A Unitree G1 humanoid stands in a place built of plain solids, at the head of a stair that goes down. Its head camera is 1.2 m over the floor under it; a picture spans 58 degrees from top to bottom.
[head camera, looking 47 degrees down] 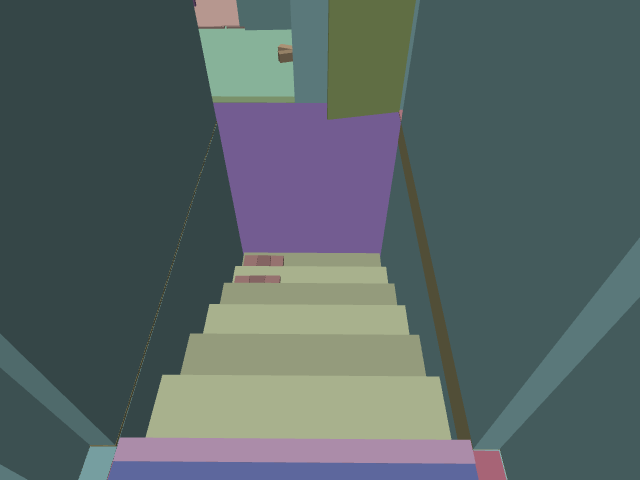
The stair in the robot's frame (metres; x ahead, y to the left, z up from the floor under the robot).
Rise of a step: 0.17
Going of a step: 0.26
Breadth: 0.93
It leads straight ahead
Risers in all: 7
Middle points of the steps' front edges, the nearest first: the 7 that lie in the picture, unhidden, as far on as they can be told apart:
0.40 0.07 0.00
0.66 0.06 -0.17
0.92 0.06 -0.34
1.18 0.06 -0.51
1.44 0.06 -0.68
1.70 0.06 -0.85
1.96 0.06 -1.03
